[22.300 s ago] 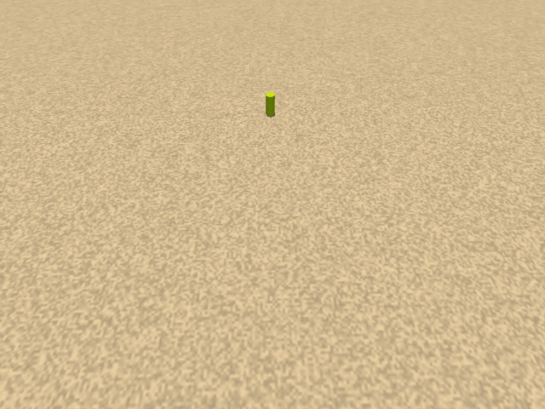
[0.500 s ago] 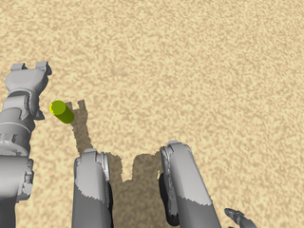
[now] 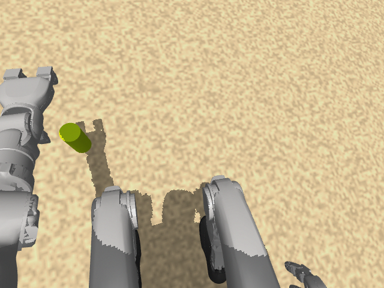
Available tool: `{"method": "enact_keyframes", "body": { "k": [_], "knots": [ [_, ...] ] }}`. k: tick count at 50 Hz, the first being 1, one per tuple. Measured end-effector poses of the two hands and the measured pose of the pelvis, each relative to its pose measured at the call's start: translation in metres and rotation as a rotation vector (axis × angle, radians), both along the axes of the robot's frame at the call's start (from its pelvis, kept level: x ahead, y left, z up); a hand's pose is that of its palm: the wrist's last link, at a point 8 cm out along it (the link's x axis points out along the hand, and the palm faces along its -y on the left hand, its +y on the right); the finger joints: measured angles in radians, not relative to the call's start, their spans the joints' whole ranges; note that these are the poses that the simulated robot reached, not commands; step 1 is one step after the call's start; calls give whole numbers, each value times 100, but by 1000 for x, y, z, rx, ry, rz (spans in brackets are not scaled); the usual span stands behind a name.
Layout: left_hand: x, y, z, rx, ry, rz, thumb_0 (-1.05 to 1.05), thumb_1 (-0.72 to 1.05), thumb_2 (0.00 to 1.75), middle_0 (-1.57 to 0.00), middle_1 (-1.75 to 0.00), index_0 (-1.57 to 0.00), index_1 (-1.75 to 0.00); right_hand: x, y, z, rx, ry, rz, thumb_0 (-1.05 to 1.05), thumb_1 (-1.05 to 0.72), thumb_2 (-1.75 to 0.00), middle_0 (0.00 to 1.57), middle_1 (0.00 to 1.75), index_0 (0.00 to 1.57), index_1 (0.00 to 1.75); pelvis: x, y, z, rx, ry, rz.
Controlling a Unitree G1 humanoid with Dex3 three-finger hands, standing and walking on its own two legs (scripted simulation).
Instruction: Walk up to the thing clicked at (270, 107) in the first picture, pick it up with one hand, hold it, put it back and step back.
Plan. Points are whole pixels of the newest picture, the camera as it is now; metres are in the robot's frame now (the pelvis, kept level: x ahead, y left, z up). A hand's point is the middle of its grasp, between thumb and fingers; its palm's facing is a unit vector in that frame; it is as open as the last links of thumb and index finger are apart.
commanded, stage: withdraw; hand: left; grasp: from above
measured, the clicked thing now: (76, 139) +0.49 +0.28 -0.36
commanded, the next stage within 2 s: none
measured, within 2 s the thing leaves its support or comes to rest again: neither
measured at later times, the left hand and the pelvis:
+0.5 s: hand (40, 117) +0.48 +0.30 -0.14, palm faces -0.33 -0.03 -0.95, open 14.0 cm; pelvis -0.01 +0.00 -0.03, yaw +0 degrees
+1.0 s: hand (54, 130) +0.45 +0.28 -0.16, palm faces -0.40 -0.02 -0.92, open 14.0 cm; pelvis +0.00 +0.00 -0.01, yaw +1 degrees
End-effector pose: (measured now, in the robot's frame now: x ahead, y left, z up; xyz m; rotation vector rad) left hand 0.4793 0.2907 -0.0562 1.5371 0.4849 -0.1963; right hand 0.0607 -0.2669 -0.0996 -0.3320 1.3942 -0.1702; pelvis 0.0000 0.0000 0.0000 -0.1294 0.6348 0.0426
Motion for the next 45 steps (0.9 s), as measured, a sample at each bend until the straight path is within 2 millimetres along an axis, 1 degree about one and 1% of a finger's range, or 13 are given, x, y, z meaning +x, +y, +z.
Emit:
{"method": "enact_keyframes", "body": {
  "k": [4, 8, 12, 15, 17, 20, 24, 29, 34, 36, 39, 42, 45],
  "knots": [
    [-12, -16, 0, -41, 66, -43, 0, -48, 95, -8, -97, -10, -96, -1, 5, 10, 21, 7, -19, 0, -91, -90, 21, 30, 20, 30, 4, 1, 13, 2, -2, -2],
    [-28, -27, -12, -78, 104, -91, 0, -47, 94, -9, -97, -10, -95, 3, 5, 15, 24, 5, -2, 0, -91, -89, 21, 30, 20, 30, 5, 1, 17, 7, -6, -3],
    [-38, -28, -35, -79, 114, -132, 0, -46, 93, -9, -96, -11, -94, 9, -1, 10, 4, -10, 42, 0, -91, -89, 21, 30, 20, 30, 3, -1, 8, 8, -7, -3],
    [-36, -22, -48, -62, 68, -142, 0, -46, 93, -10, -96, -12, -94, 13, -7, 0, -16, -19, 74, 0, -91, -89, 21, 30, 20, 30, 0, -3, -6, 8, -12, -1],
    [-30, -16, -52, -48, 15, -126, 0, -47, 94, -10, -97, -12, -95, 14, -10, -8, -27, -24, 85, 0, -91, -89, 21, 30, 20, 30, -2, -3, -16, 8, -16, -1],
    [-19, -7, -48, -18, -65, -83, 0, -48, 95, -10, -97, -11, -96, 13, -12, -17, -38, -32, 86, 0, -91, -90, 21, 30, 20, 30, -5, -4, -26, 7, -21, -1],
    [-5, 4, -28, 14, -106, -9, 0, -49, 96, -9, -98, -10, -96, 8, -9, -22, -30, -34, 59, 0, -92, -90, 21, 30, 20, 30, -7, -4, -27, 6, -21, 0],
    [0, 2, 0, 20, -41, 21, 0, -49, 96, -9, -98, -10, -97, -2, -1, -14, 5, -15, -1, 0, -92, -90, 21, 30, 20, 30, -4, -3, -11, 5, -12, -3],
    [-14, -14, 13, -30, 51, -18, 0, -48, 95, -8, -98, -10, -96, -9, 6, 7, 37, 2, -35, 0, -91, -90, 21, 30, 20, 30, 1, -2, 13, 10, -14, -5],
    [-22, -20, 12, -52, 85, -42, 0, -48, 95, -8, -97, -10, -96, -8, 6, 14, 39, 4, -31, 0, -91, -90, 21, 30, 20, 30, 2, -2, 19, 12, -17, -5],
    [-32, -25, 2, -75, 117, -82, 0, -47, 94, -8, -97, -10, -95, -3, 3, 21, 27, 0, -10, 0, -91, -89, 21, 30, 20, 30, 3, -2, 23, 14, -17, -5],
    [-39, -26, -14, -80, 122, -122, 0, -47, 94, -9, -97, -10, -95, 4, -4, 21, 3, -10, 27, 0, -91, -89, 21, 30, 20, 30, 2, -3, 18, 14, -15, -3],
    [-39, -24, -32, -68, 93, -148, 0, -47, 94, -9, -97, -11, -95, 10, -11, 14, -24, -19, 65, 0, -91, -89, 21, 30, 20, 30, 0, -4, 6, 12, -15, -1]
  ]
}}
